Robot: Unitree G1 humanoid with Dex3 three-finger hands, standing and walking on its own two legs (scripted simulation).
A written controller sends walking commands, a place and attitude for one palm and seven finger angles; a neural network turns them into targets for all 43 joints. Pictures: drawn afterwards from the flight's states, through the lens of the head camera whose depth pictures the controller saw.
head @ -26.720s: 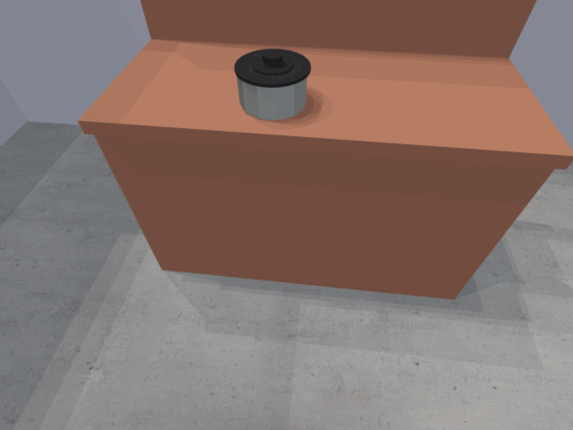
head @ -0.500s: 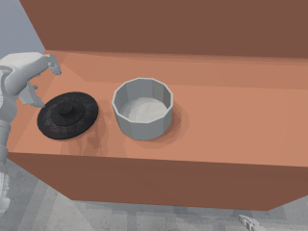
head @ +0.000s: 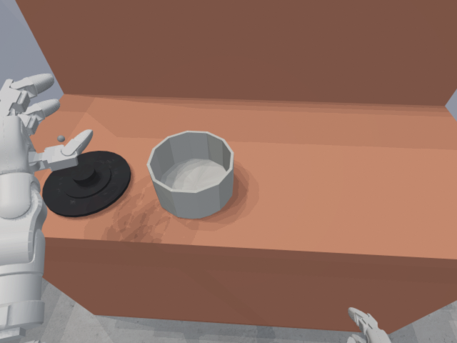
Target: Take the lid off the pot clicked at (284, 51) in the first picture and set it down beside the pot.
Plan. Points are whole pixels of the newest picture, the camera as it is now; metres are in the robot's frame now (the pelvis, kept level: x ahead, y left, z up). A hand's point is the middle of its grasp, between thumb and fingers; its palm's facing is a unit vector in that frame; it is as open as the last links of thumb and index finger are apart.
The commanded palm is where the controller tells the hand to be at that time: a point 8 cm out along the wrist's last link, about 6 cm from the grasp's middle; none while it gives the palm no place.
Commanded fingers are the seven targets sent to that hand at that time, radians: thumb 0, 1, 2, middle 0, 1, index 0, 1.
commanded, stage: draw the hand back to the body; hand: left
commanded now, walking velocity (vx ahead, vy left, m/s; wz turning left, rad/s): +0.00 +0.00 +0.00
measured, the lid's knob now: (83, 173) +0.44 +0.36 +0.01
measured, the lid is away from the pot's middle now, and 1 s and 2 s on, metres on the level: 0.25 0.25 0.25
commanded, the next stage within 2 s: step back with the hand held close in 1.32 s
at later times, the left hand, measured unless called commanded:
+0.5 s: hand (59, 184) +0.27 +0.25 +0.19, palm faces +0.48 -0.84 -0.27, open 7.9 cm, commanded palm +0.22 +0.28 +0.20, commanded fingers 0.00 0.90 0.90 -0.20 -0.30 -0.20 -0.30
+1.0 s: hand (27, 236) +0.20 +0.26 +0.18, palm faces +0.42 -0.85 -0.31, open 7.5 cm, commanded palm +0.14 +0.29 +0.19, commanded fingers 0.00 0.90 0.90 -0.20 -0.30 -0.20 -0.30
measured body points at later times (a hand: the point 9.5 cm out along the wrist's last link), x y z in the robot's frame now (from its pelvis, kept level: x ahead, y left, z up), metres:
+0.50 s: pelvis -0.01 -0.03 +0.00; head -0.01 -0.05 +0.45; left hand +0.24 +0.29 +0.20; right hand +0.19 -0.26 -0.09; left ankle -0.02 +0.10 -0.74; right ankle -0.02 -0.12 -0.74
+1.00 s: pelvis -0.01 +0.01 +0.00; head -0.03 +0.00 +0.45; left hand +0.17 +0.30 +0.20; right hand +0.18 -0.21 -0.08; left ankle -0.02 +0.10 -0.74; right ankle -0.02 -0.12 -0.74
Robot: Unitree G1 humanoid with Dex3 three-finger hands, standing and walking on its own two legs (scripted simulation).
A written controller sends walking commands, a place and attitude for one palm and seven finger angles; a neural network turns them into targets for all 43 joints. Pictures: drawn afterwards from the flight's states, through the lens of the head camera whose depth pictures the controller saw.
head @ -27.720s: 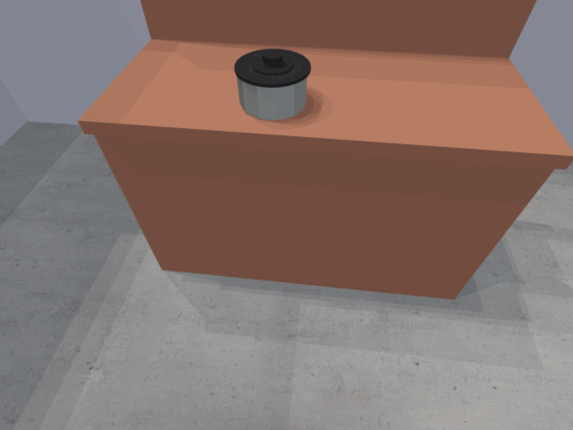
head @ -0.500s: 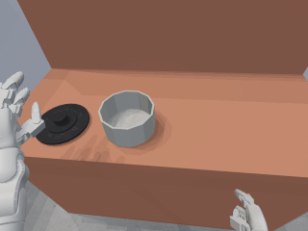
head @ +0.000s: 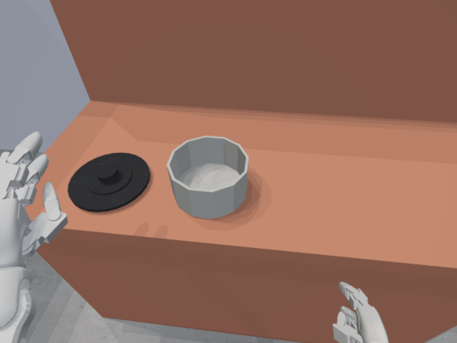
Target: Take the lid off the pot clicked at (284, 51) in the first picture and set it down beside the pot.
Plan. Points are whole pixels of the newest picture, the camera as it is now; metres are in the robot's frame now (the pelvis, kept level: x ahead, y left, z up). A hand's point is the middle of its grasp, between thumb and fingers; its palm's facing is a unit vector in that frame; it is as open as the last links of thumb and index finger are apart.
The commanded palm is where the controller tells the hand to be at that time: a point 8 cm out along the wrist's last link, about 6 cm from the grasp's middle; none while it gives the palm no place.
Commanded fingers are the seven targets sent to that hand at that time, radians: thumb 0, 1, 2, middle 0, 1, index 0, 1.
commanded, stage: draw the hand back to the body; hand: left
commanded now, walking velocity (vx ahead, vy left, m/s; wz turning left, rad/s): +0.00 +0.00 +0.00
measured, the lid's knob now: (107, 172) +0.46 +0.35 +0.01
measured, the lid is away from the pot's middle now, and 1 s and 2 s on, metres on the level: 0.25 0.25 0.25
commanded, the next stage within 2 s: step back with the hand held close in 0.32 s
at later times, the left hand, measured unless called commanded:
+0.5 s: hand (36, 231) +0.19 +0.27 +0.19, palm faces +0.43 -0.83 -0.37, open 7.5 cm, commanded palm +0.13 +0.30 +0.19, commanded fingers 0.00 0.90 0.90 -0.20 -0.30 -0.20 -0.30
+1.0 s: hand (22, 267) +0.14 +0.26 +0.18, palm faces +0.36 -0.80 -0.47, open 7.4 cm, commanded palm +0.09 +0.30 +0.19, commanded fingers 0.00 0.90 0.90 -0.20 -0.30 -0.20 -0.30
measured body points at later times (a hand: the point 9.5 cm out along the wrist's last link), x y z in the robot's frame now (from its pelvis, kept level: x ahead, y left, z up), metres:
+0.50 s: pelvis +0.00 +0.02 +0.00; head -0.01 +0.02 +0.45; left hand +0.16 +0.31 +0.21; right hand +0.20 -0.19 -0.07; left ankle +0.00 +0.10 -0.74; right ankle -0.01 -0.12 -0.74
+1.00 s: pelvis -0.05 +0.02 -0.02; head -0.03 +0.03 +0.43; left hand +0.12 +0.30 +0.21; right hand +0.12 -0.21 -0.09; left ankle +0.00 +0.10 -0.74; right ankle -0.01 -0.13 -0.74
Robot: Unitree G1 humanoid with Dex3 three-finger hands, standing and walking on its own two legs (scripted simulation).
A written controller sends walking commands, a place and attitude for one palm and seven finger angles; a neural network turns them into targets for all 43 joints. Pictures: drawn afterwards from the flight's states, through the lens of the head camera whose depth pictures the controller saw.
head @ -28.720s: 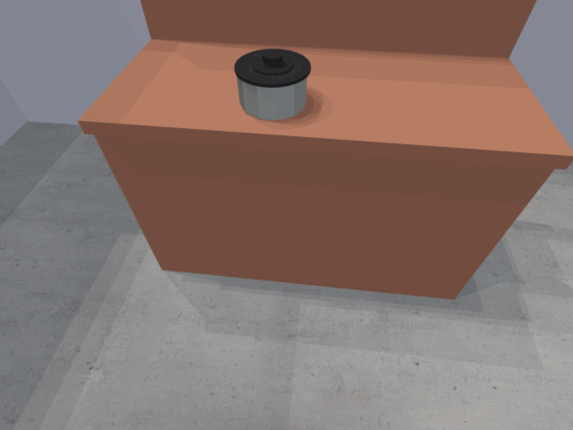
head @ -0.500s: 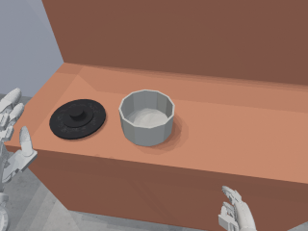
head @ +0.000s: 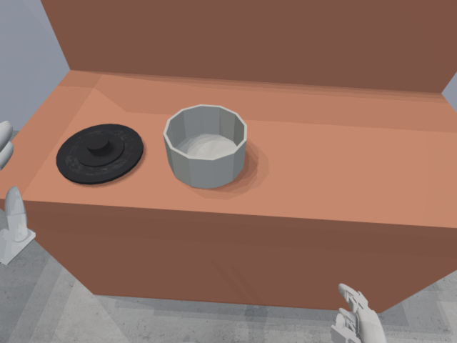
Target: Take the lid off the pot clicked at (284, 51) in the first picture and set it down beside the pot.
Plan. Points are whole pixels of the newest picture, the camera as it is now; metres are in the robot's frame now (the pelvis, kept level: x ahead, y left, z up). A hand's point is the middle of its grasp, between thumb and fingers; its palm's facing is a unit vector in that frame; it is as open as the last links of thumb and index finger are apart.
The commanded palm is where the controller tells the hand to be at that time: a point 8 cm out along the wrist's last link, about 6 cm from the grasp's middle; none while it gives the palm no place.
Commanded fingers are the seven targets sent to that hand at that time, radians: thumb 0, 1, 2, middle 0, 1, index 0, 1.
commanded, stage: step back with the hand held close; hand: left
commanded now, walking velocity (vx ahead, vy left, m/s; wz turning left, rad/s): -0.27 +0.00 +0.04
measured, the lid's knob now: (97, 143) +0.50 +0.34 +0.03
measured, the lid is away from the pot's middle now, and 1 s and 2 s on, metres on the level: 0.25 0.25 0.25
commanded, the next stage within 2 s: stop stepping back and stand still in 0.72 s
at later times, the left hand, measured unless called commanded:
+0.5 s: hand (2, 287) +0.13 +0.23 +0.20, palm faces +0.32 -0.85 -0.42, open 7.5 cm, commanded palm +0.06 +0.29 +0.21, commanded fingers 0.00 0.90 0.90 -0.20 -0.30 -0.20 -0.30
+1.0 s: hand out of the picture +0.01 +0.25 +0.18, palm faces +0.38 -0.86 -0.32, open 7.5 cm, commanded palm -0.05 +0.29 +0.21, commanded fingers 0.00 0.90 0.90 -0.20 -0.30 -0.20 -0.30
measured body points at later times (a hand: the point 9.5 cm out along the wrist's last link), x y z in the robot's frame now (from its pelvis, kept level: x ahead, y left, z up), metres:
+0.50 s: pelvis -0.08 +0.01 +0.00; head -0.04 +0.04 +0.45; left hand +0.11 +0.28 +0.22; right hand +0.10 -0.21 -0.07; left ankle +0.04 +0.08 -0.72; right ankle -0.12 -0.15 -0.72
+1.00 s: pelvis -0.17 +0.01 -0.02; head -0.21 +0.07 +0.43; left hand -0.02 +0.30 +0.20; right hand -0.01 -0.23 -0.06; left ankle -0.26 +0.12 -0.67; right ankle -0.12 -0.15 -0.72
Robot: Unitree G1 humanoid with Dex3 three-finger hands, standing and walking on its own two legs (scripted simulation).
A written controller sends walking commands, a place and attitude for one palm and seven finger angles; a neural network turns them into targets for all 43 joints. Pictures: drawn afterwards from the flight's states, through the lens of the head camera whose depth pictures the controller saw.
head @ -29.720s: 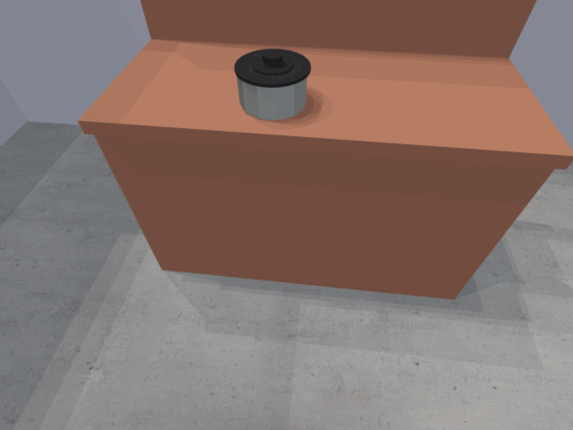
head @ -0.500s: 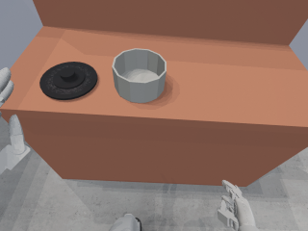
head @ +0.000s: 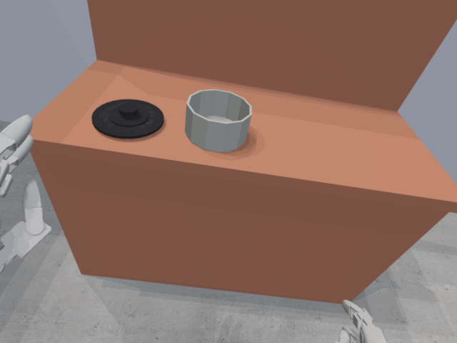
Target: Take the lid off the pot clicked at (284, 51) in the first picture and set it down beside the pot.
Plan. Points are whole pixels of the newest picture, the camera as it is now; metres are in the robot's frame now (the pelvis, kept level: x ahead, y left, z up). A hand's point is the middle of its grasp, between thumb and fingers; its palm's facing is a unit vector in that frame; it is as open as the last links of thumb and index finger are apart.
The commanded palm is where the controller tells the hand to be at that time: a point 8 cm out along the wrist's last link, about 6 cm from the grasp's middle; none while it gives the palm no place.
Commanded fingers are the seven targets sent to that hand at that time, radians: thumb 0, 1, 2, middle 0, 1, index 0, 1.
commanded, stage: stop stepping back and stand still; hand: left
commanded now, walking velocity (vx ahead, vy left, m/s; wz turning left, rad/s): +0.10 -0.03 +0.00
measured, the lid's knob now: (128, 109) +0.68 +0.31 +0.05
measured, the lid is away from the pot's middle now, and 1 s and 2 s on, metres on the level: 0.25 0.25 0.25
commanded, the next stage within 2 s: let the arm hang, fingers relaxed in 0.92 s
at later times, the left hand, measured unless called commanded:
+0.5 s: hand out of the picture +0.15 +0.32 +0.20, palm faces +0.33 -0.85 -0.41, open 7.5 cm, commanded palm +0.10 +0.35 +0.23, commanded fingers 0.00 0.90 0.90 -0.20 -0.30 -0.20 -0.30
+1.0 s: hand out of the picture +0.06 +0.21 -0.14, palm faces -0.04 -1.00 +0.05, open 7.2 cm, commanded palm none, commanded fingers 0.00 0.90 0.90 -0.20 -0.30 -0.20 -0.30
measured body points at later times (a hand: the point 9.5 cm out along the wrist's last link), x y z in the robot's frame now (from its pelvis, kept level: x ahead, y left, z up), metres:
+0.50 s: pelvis -0.04 +0.08 +0.02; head -0.03 +0.15 +0.46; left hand +0.13 +0.36 +0.22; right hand +0.08 -0.17 -0.05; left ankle -0.08 +0.13 -0.70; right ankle -0.07 -0.06 -0.65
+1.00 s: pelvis -0.04 +0.08 +0.04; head +0.01 +0.17 +0.48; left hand +0.06 +0.26 -0.14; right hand -0.07 -0.16 -0.06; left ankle -0.08 +0.13 -0.70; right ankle +0.02 -0.10 -0.60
